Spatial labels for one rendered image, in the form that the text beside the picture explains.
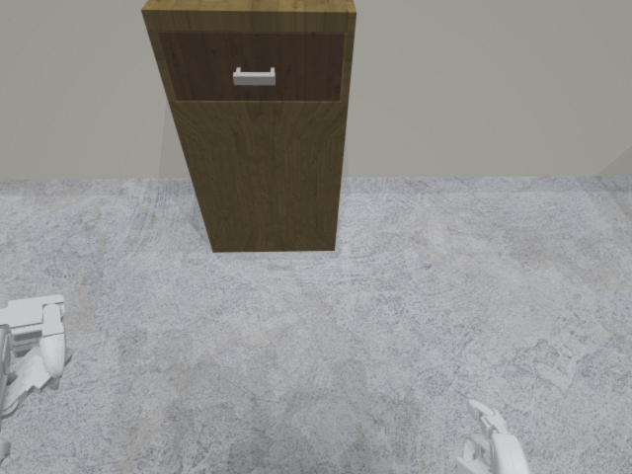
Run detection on left robot hand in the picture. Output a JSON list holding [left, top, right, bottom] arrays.
[[0, 294, 73, 433]]

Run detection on drawer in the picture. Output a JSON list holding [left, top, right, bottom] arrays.
[[158, 31, 345, 101]]

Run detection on cabinet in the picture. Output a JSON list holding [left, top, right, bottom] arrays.
[[141, 0, 356, 253]]

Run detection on right robot hand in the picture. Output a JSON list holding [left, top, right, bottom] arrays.
[[456, 399, 531, 474]]

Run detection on handle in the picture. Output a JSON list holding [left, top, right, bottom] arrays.
[[233, 67, 276, 85]]

